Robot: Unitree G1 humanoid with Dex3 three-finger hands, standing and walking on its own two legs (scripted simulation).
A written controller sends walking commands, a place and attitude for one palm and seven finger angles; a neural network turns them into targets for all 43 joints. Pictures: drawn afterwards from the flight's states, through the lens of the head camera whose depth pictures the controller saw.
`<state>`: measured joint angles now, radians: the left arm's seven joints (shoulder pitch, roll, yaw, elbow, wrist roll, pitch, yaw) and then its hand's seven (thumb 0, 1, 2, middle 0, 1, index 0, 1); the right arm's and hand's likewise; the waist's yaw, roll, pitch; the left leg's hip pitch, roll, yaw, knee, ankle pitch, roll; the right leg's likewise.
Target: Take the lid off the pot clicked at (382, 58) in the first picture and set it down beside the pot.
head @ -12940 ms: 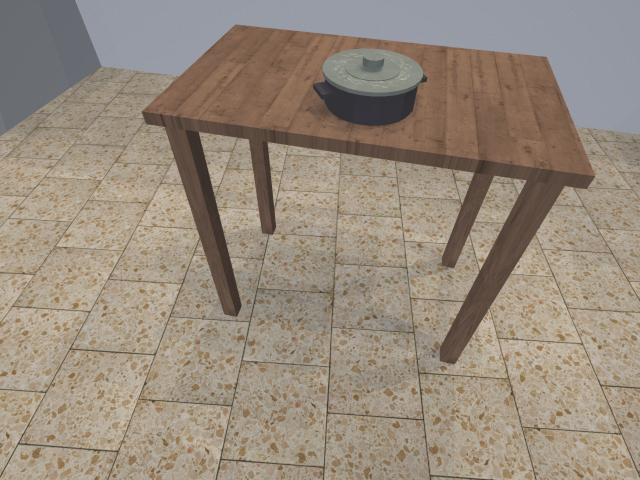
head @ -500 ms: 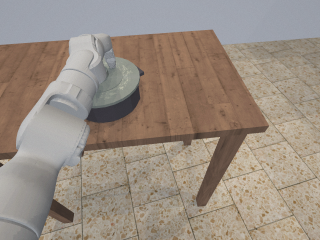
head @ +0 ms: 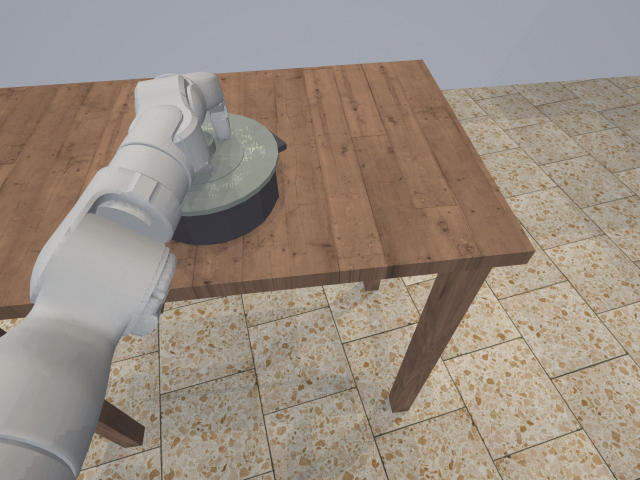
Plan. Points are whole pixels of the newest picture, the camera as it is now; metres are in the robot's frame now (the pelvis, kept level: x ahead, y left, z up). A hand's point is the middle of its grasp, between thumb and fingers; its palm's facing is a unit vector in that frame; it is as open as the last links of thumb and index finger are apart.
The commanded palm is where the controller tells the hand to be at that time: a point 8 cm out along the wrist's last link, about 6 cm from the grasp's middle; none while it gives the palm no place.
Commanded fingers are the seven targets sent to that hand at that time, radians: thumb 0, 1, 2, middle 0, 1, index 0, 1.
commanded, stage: close the fingers and squeeze the knob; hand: left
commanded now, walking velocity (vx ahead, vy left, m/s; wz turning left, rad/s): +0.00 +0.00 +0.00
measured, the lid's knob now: (198, 145) +0.51 +0.12 +0.16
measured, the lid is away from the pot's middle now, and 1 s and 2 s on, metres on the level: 0.00 0.00 0.01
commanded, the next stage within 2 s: lift the lid straight up in 1.28 s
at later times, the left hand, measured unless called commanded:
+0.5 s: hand (199, 140) +0.49 +0.11 +0.18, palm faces -0.40 -0.10 -0.91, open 7.5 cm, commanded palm +0.49 +0.12 +0.23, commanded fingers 0.00 0.42 0.70 -0.74 -1.07 -0.74 -1.07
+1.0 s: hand (197, 143) +0.48 +0.11 +0.18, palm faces -0.40 -0.09 -0.91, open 5.7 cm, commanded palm +0.48 +0.12 +0.23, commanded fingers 0.00 0.62 0.74 -0.70 -1.04 -0.94 -1.13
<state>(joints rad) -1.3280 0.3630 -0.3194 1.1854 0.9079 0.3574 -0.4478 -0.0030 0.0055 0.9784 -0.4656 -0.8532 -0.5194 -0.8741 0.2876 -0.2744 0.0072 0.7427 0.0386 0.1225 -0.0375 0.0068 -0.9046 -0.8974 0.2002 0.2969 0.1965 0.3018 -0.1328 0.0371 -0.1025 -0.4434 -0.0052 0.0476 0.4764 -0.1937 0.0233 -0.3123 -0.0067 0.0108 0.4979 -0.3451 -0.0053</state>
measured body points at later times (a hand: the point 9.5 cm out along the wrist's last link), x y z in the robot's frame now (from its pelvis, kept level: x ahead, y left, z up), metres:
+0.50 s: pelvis +0.00 +0.00 +0.00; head +0.04 -0.02 +0.45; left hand +0.51 +0.12 +0.23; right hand +0.04 -0.27 -0.14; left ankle +0.02 +0.11 -0.74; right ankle -0.07 -0.12 -0.74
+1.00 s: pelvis +0.00 +0.00 +0.00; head +0.03 -0.02 +0.45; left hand +0.50 +0.12 +0.23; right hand +0.05 -0.27 -0.14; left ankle +0.02 +0.11 -0.74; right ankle -0.07 -0.12 -0.74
